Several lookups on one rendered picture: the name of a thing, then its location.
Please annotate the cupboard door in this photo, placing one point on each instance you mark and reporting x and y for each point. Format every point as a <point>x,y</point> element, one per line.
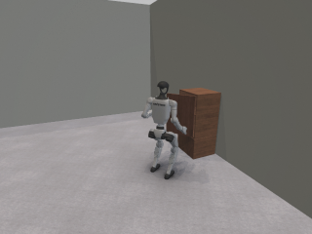
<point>185,113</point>

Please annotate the right robot forearm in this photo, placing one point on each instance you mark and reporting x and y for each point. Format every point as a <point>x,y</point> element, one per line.
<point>178,125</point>

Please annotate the robot torso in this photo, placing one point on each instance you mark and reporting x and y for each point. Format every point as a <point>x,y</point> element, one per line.
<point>161,112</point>

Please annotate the robot left upper arm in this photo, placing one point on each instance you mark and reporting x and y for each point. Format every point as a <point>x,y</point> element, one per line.
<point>147,107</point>

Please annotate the robot right upper arm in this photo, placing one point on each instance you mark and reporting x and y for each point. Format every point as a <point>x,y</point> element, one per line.
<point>173,105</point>

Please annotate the robot right hand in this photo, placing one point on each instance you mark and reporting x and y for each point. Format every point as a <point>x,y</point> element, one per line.
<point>184,130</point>

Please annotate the right robot shin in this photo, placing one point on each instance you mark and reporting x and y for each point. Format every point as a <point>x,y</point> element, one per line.
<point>172,160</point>

